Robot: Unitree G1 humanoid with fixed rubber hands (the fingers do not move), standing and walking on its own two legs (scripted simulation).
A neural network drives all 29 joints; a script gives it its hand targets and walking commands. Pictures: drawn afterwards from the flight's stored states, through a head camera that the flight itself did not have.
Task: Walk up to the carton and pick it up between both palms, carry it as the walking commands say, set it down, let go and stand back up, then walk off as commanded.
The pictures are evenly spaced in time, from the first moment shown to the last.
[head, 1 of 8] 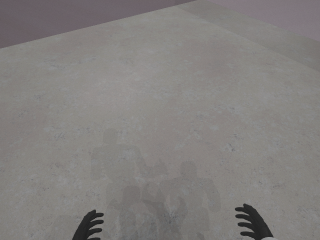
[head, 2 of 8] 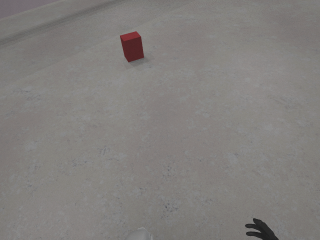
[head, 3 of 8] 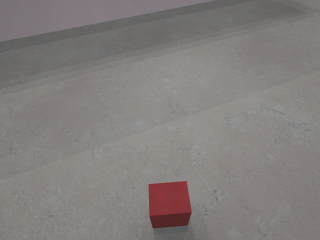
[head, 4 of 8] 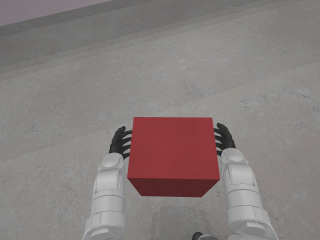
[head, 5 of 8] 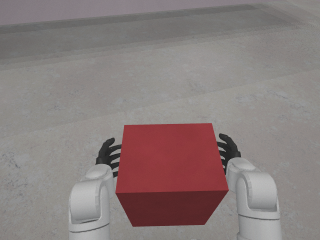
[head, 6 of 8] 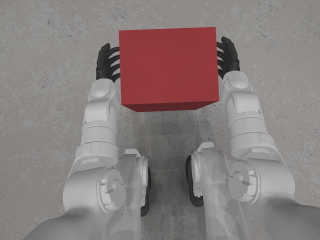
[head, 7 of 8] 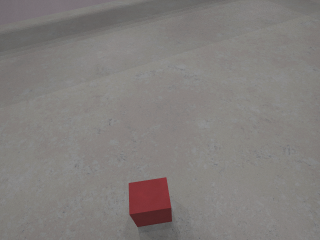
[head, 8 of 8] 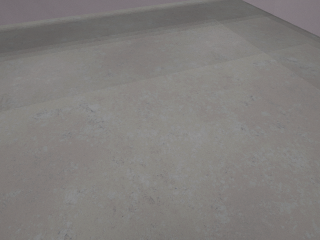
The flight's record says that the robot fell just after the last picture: no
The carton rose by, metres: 0.66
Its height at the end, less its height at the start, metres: +0.00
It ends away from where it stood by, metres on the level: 0.92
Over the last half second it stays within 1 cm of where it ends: yes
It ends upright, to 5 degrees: yes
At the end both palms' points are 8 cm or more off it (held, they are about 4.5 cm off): yes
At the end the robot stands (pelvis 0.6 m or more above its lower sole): yes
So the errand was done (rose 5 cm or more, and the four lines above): yes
